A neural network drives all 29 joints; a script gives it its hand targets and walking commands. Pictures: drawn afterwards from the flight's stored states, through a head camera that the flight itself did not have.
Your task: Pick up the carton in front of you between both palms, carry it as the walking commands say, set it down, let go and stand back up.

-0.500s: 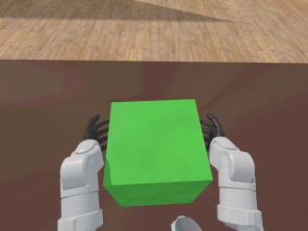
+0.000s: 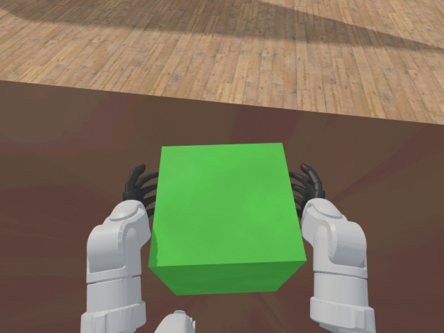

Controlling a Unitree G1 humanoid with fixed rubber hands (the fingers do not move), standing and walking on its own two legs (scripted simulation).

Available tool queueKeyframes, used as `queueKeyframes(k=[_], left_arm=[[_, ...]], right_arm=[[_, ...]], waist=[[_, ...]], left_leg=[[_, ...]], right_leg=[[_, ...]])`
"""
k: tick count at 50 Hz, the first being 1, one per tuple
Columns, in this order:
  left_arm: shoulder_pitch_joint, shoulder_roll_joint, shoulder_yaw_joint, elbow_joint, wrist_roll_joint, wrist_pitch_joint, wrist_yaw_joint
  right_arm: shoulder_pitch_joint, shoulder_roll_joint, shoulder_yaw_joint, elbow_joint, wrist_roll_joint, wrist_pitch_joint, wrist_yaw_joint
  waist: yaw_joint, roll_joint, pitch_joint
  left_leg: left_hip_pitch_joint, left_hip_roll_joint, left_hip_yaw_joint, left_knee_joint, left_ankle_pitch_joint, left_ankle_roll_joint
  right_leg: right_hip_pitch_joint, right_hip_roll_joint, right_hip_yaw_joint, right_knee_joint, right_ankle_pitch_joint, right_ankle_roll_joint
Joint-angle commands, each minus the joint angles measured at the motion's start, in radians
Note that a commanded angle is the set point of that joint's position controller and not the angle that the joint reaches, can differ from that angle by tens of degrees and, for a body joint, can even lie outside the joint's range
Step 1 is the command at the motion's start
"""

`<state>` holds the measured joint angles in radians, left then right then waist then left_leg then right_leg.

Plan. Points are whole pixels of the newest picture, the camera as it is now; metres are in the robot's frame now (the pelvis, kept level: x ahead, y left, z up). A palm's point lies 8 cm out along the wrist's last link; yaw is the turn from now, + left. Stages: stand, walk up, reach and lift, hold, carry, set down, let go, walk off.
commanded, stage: carry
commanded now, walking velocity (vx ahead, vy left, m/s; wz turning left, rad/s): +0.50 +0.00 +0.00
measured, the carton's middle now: (224, 225) +0.32 +0.02 +0.00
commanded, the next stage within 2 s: none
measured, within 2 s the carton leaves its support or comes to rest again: neither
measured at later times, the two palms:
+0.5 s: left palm (174, 107) +0.63 +0.16 +0.03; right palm (291, 116) +0.61 -0.14 +0.03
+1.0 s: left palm (194, 65) +0.91 +0.14 -0.02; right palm (283, 65) +0.92 -0.16 -0.02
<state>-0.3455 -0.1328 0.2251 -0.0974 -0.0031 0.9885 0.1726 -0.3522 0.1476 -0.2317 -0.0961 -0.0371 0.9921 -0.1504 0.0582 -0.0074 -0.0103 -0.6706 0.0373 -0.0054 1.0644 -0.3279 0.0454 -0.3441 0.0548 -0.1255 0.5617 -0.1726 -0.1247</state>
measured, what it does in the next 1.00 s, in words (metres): goes down: left foot 0.04 m lower, then right foot 0.05 m lower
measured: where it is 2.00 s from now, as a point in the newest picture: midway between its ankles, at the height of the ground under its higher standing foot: (231, 171)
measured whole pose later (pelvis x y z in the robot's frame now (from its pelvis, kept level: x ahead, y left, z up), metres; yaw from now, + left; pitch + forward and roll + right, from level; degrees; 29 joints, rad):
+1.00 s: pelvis +0.60 -0.03 -0.09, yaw +0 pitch +4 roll +1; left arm -0.34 -0.13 0.23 -0.07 0.01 1.00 0.17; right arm -0.36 0.14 -0.24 -0.05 -0.04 1.00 -0.15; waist 0.05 -0.01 -0.03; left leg -0.65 0.03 -0.01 1.12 -0.37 0.05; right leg -0.37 0.06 -0.12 0.58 -0.15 -0.13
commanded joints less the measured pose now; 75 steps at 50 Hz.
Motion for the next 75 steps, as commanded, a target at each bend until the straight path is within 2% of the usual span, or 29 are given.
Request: queueKeyframes(k=[1,8,11,12,13,14,15,18,27,32,34,36,37,39,40,41,42,46,53,60,62,64,65,66,67,68,70,72,75], left_arm=[[-0.586,-0.758,-0.7,-0.115,-0.234,-0.038,-0.077],[-0.497,-0.665,-0.658,-0.1,-0.195,-0.012,-0.048],[-0.504,-0.66,-0.656,-0.069,-0.181,0.009,-0.04],[-0.514,-0.655,-0.651,-0.055,-0.179,0.019,-0.04],[-0.54,-0.657,-0.646,-0.059,-0.177,0.029,-0.038],[-0.551,-0.654,-0.642,-0.041,-0.18,0.04,-0.034],[-0.541,-0.666,-0.629,-0.047,-0.182,0.042,-0.028],[-0.606,-0.752,-0.591,-0.04,-0.148,0.019,-0.029],[-0.526,-0.748,-0.631,-0.1,-0.101,-0.048,-0.029],[-0.506,-0.663,-0.628,-0.132,-0.105,-0.028,-0.016],[-0.474,-0.615,-0.602,-0.108,-0.093,-0.009,-0.011],[-0.421,-0.581,-0.566,-0.066,-0.076,0.011,-0.007],[-0.417,-0.57,-0.55,-0.055,-0.067,0.021,-0.007],[-0.436,-0.53,-0.523,-0.03,-0.066,0.038,-0.002],[-0.447,-0.567,-0.546,-0.035,-0.089,0.044,0.0],[-0.472,-0.611,-0.558,-0.044,-0.116,0.041,-0.007],[-0.53,-0.659,-0.585,-0.063,-0.141,0.035,-0.018],[-0.706,-0.806,-0.685,-0.122,-0.23,-0.012,-0.065],[-0.586,-0.761,-0.688,-0.095,-0.22,-0.041,-0.074],[-0.503,-0.663,-0.649,-0.088,-0.187,-0.011,-0.043],[-0.508,-0.66,-0.648,-0.074,-0.179,0.001,-0.038],[-0.52,-0.659,-0.645,-0.044,-0.175,0.018,-0.037],[-0.551,-0.655,-0.638,-0.047,-0.174,0.027,-0.036],[-0.57,-0.655,-0.636,-0.04,-0.177,0.038,-0.032],[-0.542,-0.664,-0.622,-0.031,-0.177,0.041,-0.025],[-0.574,-0.696,-0.617,-0.048,-0.177,0.036,-0.022],[-0.61,-0.752,-0.588,-0.023,-0.148,0.023,-0.027],[-0.605,-0.78,-0.584,-0.037,-0.122,0.0,-0.036],[-0.564,-0.79,-0.607,-0.033,-0.097,-0.028,-0.037]], right_arm=[[-0.564,0.719,0.652,-0.116,0.169,-0.049,0.001],[-0.501,0.62,0.626,-0.128,0.153,-0.012,-0.01],[-0.448,0.577,0.572,-0.078,0.121,0.013,-0.011],[-0.438,0.557,0.552,-0.057,0.111,0.02,-0.014],[-0.429,0.537,0.533,-0.04,0.1,0.025,-0.019],[-0.45,0.525,0.526,-0.044,0.097,0.029,-0.025],[-0.469,0.566,0.556,-0.048,0.129,0.031,-0.023],[-0.639,0.729,0.637,-0.095,0.229,0.009,0.017],[-0.616,0.768,0.715,-0.122,0.284,-0.057,0.052],[-0.555,0.688,0.692,-0.125,0.266,-0.039,0.032],[-0.528,0.65,0.685,-0.101,0.252,-0.023,0.021],[-0.519,0.628,0.673,-0.071,0.236,-0.001,0.011],[-0.511,0.617,0.66,-0.054,0.229,0.011,0.007],[-0.547,0.622,0.631,-0.032,0.226,0.034,-0.002],[-0.525,0.629,0.615,-0.043,0.222,0.034,-0.009],[-0.547,0.639,0.612,-0.058,0.217,0.039,-0.012],[-0.587,0.669,0.6,-0.057,0.207,0.036,-0.01],[-0.618,0.765,0.592,-0.04,0.165,-0.006,0.006],[-0.571,0.726,0.65,-0.098,0.168,-0.051,0.002],[-0.499,0.619,0.615,-0.108,0.147,-0.009,-0.012],[-0.472,0.594,0.582,-0.084,0.129,0.007,-0.011],[-0.446,0.562,0.543,-0.044,0.107,0.022,-0.014],[-0.432,0.544,0.524,-0.024,0.098,0.027,-0.018],[-0.453,0.527,0.511,-0.027,0.094,0.03,-0.025],[-0.467,0.557,0.543,-0.025,0.119,0.035,-0.024],[-0.508,0.621,0.576,-0.054,0.162,0.025,-0.013],[-0.627,0.718,0.618,-0.074,0.215,0.01,0.012],[-0.71,0.792,0.68,-0.104,0.263,-0.013,0.035],[-0.687,0.808,0.707,-0.09,0.281,-0.042,0.054]], waist=[[0.009,-0.087,-0.411],[0.06,-0.097,-0.329],[-0.054,-0.06,-0.399],[-0.09,0.023,-0.441],[-0.09,0.194,-0.505],[-0.119,0.274,-0.564],[-0.149,0.214,-0.577],[-0.095,0.023,-0.411],[-0.129,0.107,-0.415],[-0.173,0.103,-0.351],[-0.155,0.108,-0.333],[-0.073,0.075,-0.384],[-0.034,0.012,-0.429],[-0.017,-0.254,-0.518],[0.009,-0.23,-0.585],[0.017,-0.119,-0.545],[0.012,-0.049,-0.465],[-0.036,-0.041,-0.402],[0.01,-0.084,-0.407],[0.062,-0.094,-0.324],[0.01,-0.092,-0.344],[-0.082,-0.01,-0.428],[-0.091,0.139,-0.484],[-0.105,0.274,-0.541],[-0.151,0.223,-0.599],[-0.132,0.145,-0.534],[-0.095,0.019,-0.423],[-0.074,0.023,-0.391],[-0.088,0.088,-0.406]], left_leg=[[-0.081,0.0,0.039,-0.173,0.198,-0.006],[0.065,-0.092,0.15,-0.61,0.475,0.024],[0.478,-0.079,0.15,-0.704,0.572,0.064],[0.683,0.036,0.057,-0.626,0.736,0.088],[0.905,0.274,-0.236,-0.461,1.037,0.176],[1.023,0.367,-0.489,-0.5,0.876,0.261],[1.055,0.369,-0.588,-0.564,0.535,0.323],[0.699,0.245,-0.39,-0.668,0.384,0.219],[0.765,0.146,-0.146,-0.597,0.809,0.15],[0.768,0.062,-0.054,-0.544,0.751,0.116],[0.731,0.062,-0.041,-0.477,0.716,0.11],[0.669,0.046,0.02,-0.245,0.735,0.07],[0.536,0.024,0.048,-0.089,0.57,0.048],[0.006,-0.11,0.04,0.309,-0.326,-0.006],[-0.107,-0.122,-0.013,0.449,-0.284,-0.008],[-0.145,-0.066,-0.028,0.404,-0.234,0.01],[-0.137,-0.05,-0.028,0.336,-0.182,0.014],[0.001,0.002,-0.02,0.106,-0.075,0.006],[-0.103,0.004,0.037,-0.174,0.219,-0.011],[0.028,-0.086,0.142,-0.594,0.467,0.019],[0.256,-0.106,0.153,-0.685,0.532,0.042],[0.619,-0.01,0.1,-0.656,0.653,0.075],[0.847,0.208,-0.143,-0.493,0.974,0.146],[1.003,0.354,-0.449,-0.477,1.014,0.231],[1.086,0.39,-0.587,-0.537,0.622,0.333],[0.975,0.324,-0.549,-0.598,0.413,0.294],[0.708,0.253,-0.411,-0.668,0.341,0.224],[0.57,0.225,-0.338,-0.697,0.272,0.208],[0.633,0.198,-0.25,-0.665,0.495,0.201]], right_leg=[[0.423,-0.253,0.277,-0.128,0.604,-0.061],[0.494,-0.153,0.165,-0.003,0.615,-0.023],[0.31,-0.128,0.099,0.286,0.558,0.033],[0.125,-0.102,0.074,0.449,0.322,0.061],[-0.155,-0.034,0.066,0.667,-0.259,0.088],[-0.352,0.033,0.124,0.842,-0.474,0.101],[-0.466,0.012,0.157,0.911,-0.441,0.084],[-0.385,-0.079,0.161,0.707,-0.274,0.077],[-0.408,-0.086,0.091,0.314,0.072,0.095],[-0.295,-0.02,0.005,-0.006,0.305,0.07],[-0.182,-0.011,-0.001,-0.123,0.37,0.045],[0.061,-0.015,-0.014,-0.219,0.425,0.023],[0.264,-0.074,0.027,-0.186,0.482,0.025],[0.673,-0.439,0.535,0.036,0.975,-0.111],[0.707,-0.467,0.665,-0.039,0.541,-0.23],[0.625,-0.426,0.678,-0.104,0.213,-0.214],[0.498,-0.377,0.631,-0.143,0.147,-0.175],[0.257,-0.316,0.449,-0.194,0.148,-0.109],[0.436,-0.245,0.28,-0.128,0.612,-0.053],[0.511,-0.155,0.185,-0.008,0.615,-0.024],[0.417,-0.146,0.15,0.128,0.64,0.003],[0.186,-0.108,0.088,0.406,0.415,0.054],[-0.083,-0.06,0.07,0.627,-0.076,0.085],[-0.328,0.035,0.095,0.83,-0.483,0.105],[-0.466,0.021,0.158,0.951,-0.461,0.1],[-0.494,-0.026,0.175,0.897,-0.382,0.072],[-0.39,-0.078,0.171,0.735,-0.286,0.073],[-0.321,-0.098,0.157,0.634,-0.241,0.08],[-0.369,-0.108,0.134,0.526,-0.137,0.097]])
